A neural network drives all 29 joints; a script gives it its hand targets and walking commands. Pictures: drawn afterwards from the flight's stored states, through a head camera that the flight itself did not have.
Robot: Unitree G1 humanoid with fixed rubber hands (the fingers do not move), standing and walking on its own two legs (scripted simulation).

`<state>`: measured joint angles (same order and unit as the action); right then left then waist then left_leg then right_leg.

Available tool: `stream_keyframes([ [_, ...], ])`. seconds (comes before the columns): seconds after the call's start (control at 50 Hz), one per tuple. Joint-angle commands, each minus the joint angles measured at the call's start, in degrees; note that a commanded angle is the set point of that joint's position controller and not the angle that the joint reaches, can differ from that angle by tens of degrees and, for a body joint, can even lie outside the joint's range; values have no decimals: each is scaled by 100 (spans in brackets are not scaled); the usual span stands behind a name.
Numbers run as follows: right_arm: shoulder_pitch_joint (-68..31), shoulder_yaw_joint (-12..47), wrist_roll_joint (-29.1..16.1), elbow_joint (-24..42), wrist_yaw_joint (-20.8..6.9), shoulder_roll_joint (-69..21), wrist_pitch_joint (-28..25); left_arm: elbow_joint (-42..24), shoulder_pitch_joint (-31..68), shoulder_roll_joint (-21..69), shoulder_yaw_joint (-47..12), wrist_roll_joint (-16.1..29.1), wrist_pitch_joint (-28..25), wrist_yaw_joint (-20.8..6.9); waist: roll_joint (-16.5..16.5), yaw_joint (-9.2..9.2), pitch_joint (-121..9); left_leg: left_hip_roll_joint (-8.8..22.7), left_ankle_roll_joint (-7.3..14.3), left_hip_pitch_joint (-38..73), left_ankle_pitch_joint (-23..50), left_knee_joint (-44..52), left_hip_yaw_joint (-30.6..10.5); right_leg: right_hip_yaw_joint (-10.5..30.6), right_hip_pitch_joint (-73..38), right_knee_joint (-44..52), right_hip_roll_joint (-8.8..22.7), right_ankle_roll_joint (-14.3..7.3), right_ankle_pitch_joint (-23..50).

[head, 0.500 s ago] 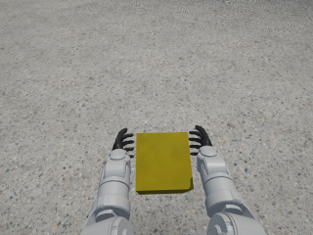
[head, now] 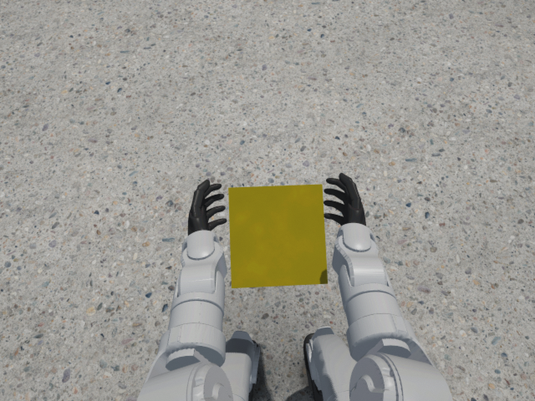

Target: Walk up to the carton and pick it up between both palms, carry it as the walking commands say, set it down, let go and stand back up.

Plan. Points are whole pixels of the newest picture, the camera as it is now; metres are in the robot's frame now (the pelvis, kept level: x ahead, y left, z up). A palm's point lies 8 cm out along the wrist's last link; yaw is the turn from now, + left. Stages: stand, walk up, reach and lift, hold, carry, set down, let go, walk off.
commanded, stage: set down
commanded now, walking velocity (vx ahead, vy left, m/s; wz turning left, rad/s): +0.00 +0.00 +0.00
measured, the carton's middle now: (274, 233) +0.38 +0.01 -0.16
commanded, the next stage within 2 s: none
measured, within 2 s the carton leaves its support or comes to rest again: neither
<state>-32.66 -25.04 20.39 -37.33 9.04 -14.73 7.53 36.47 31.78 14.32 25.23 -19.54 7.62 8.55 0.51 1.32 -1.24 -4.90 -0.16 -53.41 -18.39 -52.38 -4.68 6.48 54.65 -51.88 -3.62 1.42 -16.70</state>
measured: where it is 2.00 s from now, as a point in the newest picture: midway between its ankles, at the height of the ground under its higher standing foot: (282, 386)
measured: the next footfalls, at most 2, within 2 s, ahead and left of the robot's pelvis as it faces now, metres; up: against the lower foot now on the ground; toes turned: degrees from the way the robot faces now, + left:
none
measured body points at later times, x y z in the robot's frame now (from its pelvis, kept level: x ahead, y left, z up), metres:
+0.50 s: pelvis +0.00 -0.01 -0.07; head +0.19 -0.01 +0.34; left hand +0.40 +0.13 -0.14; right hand +0.40 -0.11 -0.14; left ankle +0.06 +0.11 -0.68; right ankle +0.07 -0.13 -0.68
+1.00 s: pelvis -0.02 -0.01 -0.14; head +0.22 +0.00 +0.24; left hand +0.43 +0.13 -0.22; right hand +0.43 -0.11 -0.23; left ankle +0.06 +0.11 -0.68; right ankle +0.07 -0.13 -0.68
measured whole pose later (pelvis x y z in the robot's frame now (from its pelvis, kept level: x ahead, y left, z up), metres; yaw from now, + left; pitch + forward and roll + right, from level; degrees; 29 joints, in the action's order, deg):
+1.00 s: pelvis -0.02 -0.01 -0.14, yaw +1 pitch +38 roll +0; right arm -46.9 -25.3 15.3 -40.0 13.9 -10.9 7.8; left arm 42.6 48.6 7.9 24.3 -14.8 8.3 9.8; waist 0.7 1.6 -7.8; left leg -8.0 -2.2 -95.6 -29.3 -87.1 -5.4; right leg 6.2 96.8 -86.3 -7.6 2.7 -27.2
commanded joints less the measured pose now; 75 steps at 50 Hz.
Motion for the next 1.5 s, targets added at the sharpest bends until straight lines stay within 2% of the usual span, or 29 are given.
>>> stream_keyframes([
  [0.0, -2614, 2866, -320, -724, -1381, -4886, -139, 621, 2781, 4868, -2943, 400, -155, -1404, -73, 11, -3678, -308, -121, 1252, 862, 405, 81, -277, -1467, 124, -463, -133, 587],
  [0.44, -3099, 3069, -554, -714, -1024, -4873, -152, 769, 3400, 4518, -2984, 640, -191, -1354, 99, 99, -4760, -532, -146, -544, 672, -1210, 305, -357, -33, -1280, -608, 104, 548],
  [0.7, -3735, 3015, -706, -728, -921, -4737, -94, 903, 3981, 4353, -2871, 743, -116, -1364, 141, 117, -5106, -605, -118, -1338, 376, -1955, 402, -464, 630, -1997, -678, 167, 308],
  [1.48, -5801, 2498, -986, -985, -1177, -4289, 219, 1152, 5962, 4301, -2763, 1020, 214, -1256, -103, 5, -5866, -706, -221, -2787, 157, -3820, 583, -974, 2852, -4125, -832, 154, -75],
])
